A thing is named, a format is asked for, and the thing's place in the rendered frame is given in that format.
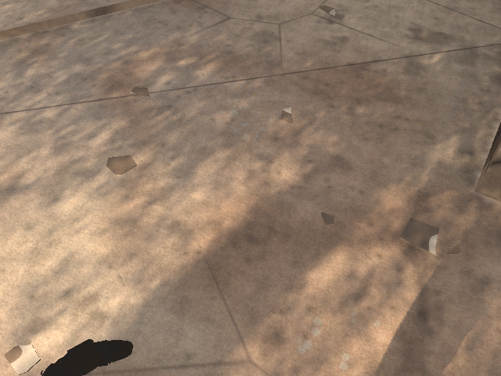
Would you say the robot left hand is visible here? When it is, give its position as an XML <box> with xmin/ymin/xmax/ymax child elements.
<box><xmin>41</xmin><ymin>339</ymin><xmax>133</xmax><ymax>376</ymax></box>

